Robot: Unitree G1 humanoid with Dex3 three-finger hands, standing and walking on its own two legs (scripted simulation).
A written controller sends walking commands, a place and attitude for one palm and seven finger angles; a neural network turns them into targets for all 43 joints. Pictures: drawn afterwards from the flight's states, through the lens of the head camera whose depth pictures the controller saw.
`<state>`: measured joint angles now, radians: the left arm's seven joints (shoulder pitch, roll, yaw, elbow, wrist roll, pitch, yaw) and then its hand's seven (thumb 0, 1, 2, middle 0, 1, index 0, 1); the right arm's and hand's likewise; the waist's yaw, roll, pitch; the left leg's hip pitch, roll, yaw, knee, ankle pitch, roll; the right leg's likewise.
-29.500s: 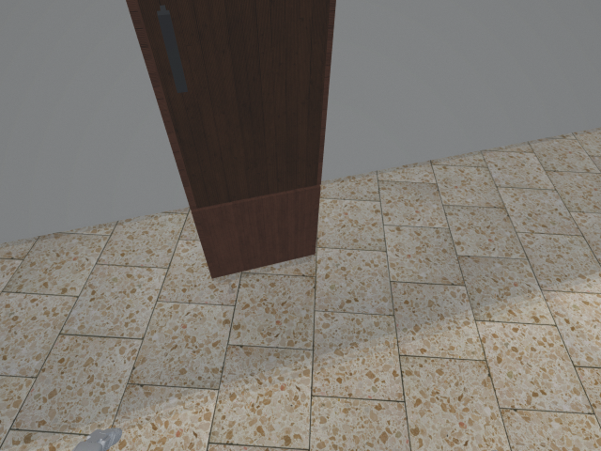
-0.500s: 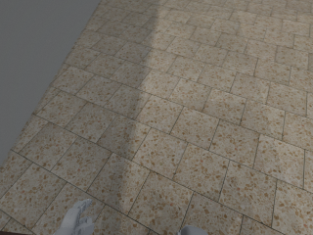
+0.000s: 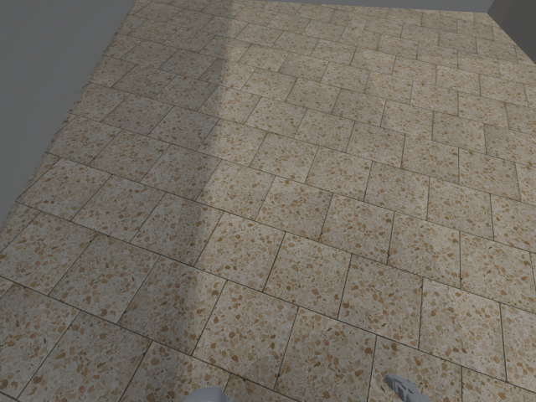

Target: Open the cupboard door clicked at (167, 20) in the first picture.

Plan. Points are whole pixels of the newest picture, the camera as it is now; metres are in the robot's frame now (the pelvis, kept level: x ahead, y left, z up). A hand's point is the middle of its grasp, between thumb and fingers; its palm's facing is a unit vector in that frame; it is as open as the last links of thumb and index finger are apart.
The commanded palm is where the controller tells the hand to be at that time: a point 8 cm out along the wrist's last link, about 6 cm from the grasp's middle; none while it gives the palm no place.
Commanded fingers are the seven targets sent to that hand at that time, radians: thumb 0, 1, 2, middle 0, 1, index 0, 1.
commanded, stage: walk to a spot facing it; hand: left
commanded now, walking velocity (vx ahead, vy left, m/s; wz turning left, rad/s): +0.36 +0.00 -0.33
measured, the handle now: out of the picture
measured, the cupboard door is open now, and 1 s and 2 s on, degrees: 44 44 44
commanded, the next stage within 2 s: turn to face it in 0.56 s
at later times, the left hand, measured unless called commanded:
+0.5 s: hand (237, 265) +0.38 +0.09 -0.15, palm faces -0.15 -0.97 -0.21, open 7.4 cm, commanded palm none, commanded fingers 0.00 0.90 0.90 -0.20 -0.30 -0.20 -0.30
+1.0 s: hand (241, 222) +0.51 +0.10 -0.17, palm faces +0.07 -0.99 -0.16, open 7.4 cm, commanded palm none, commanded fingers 0.00 0.90 0.90 -0.20 -0.30 -0.20 -0.30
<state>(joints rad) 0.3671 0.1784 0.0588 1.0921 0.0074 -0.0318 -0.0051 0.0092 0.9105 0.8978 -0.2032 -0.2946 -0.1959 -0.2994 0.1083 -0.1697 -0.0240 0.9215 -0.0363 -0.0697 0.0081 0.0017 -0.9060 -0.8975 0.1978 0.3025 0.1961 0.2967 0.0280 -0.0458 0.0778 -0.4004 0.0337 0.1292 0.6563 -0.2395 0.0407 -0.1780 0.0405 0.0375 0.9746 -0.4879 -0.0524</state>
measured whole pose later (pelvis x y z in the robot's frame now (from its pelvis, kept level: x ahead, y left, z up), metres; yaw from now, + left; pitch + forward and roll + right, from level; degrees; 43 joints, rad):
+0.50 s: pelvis +0.25 -0.07 +0.01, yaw -9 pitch +1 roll +1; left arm 0.13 0.18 0.06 0.99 0.01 -0.07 -0.01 0.00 0.91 0.90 -0.20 -0.29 -0.19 -0.30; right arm 0.40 -0.16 -0.03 1.12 -0.01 -0.01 0.01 0.01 -0.91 -0.90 0.20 0.30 0.19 0.30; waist -0.04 0.00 0.09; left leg -0.32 0.10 0.07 1.21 -0.43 -0.03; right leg -0.35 -0.01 -0.12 0.61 -0.27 -0.07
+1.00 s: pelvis +0.47 -0.07 +0.01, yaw +1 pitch +1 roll -1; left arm 0.21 0.16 0.05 1.04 0.01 0.01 0.02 0.01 0.91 0.90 -0.20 -0.29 -0.20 -0.30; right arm 0.17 -0.18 -0.03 0.99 -0.02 -0.02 -0.02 0.00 -0.91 -0.90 0.20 0.30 0.20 0.30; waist 0.00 -0.02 0.09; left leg -0.40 -0.03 0.07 0.59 -0.21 0.08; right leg -0.42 -0.05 -0.04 1.23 -0.47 0.06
